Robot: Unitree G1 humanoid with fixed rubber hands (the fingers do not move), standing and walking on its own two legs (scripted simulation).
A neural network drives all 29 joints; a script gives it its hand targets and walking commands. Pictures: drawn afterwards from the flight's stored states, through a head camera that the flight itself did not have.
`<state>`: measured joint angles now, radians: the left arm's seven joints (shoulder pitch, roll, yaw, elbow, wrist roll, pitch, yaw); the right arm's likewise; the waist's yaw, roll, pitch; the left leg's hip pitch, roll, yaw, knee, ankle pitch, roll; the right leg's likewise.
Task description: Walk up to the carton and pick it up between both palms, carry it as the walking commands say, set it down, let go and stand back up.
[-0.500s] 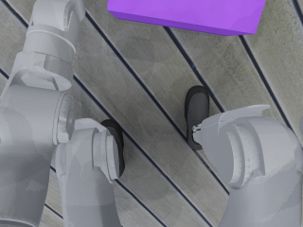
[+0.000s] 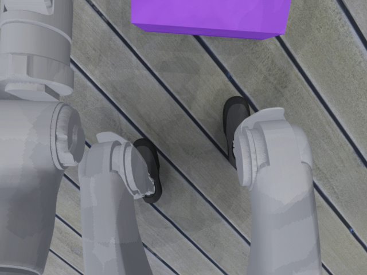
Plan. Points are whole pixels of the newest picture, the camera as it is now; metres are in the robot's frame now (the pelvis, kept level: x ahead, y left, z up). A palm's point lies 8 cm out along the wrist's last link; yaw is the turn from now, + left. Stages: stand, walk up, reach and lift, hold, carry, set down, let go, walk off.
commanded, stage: set down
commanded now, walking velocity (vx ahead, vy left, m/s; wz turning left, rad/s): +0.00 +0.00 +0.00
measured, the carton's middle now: out of the picture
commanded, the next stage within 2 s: let go in 1.00 s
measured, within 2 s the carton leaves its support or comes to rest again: neither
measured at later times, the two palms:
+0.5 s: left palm out of the picture +0.62 +0.08 +0.01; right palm out of the picture +0.49 -0.39 +0.01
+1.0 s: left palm out of the picture +0.62 +0.08 +0.15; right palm out of the picture +0.50 -0.38 +0.14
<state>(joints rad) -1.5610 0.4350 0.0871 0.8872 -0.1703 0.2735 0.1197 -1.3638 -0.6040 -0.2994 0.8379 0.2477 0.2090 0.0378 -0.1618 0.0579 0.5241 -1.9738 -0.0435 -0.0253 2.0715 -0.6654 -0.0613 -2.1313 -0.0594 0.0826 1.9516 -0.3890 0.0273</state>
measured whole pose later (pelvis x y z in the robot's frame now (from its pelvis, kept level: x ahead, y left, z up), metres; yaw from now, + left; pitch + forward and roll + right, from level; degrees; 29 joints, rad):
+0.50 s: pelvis +0.00 +0.00 +0.12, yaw -1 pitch +30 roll +3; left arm -1.48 0.48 0.17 0.70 -0.16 0.43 0.06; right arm -1.34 -0.62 -0.34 0.68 0.23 0.37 0.07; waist -0.16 0.04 0.52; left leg -1.63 -0.02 -0.01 1.67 -0.57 -0.05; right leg -1.77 -0.06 0.06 1.57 -0.34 0.02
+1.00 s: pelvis +0.03 -0.01 +0.22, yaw -1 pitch +37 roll +3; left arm -1.36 0.40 0.22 0.91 -0.04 0.37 -0.01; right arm -1.23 -0.50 -0.37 0.89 0.09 0.31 0.11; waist -0.14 0.05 0.17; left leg -1.42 -0.02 -0.03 1.18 -0.41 -0.06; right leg -1.54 -0.06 0.03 1.11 -0.21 0.01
